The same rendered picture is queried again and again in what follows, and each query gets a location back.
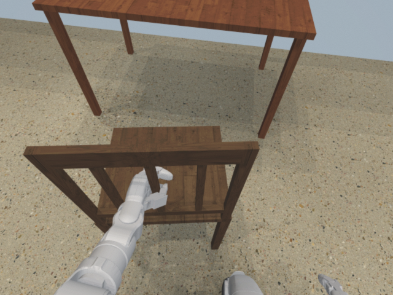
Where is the robot left hand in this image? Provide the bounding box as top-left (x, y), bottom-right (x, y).
top-left (125, 167), bottom-right (173, 211)

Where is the chair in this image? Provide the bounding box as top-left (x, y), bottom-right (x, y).
top-left (23, 126), bottom-right (260, 250)

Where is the left robot upper arm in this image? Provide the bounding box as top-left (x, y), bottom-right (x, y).
top-left (56, 280), bottom-right (114, 295)

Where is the robot right hand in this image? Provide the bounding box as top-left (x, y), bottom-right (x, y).
top-left (318, 274), bottom-right (348, 295)

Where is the table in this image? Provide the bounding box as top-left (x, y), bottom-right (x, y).
top-left (32, 0), bottom-right (316, 139)

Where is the robot right thigh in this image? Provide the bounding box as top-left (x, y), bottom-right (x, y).
top-left (224, 275), bottom-right (263, 295)

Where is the robot left forearm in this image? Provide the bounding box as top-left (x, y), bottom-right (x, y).
top-left (53, 201), bottom-right (144, 295)

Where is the right robot shin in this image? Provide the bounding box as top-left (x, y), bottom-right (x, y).
top-left (230, 271), bottom-right (245, 277)

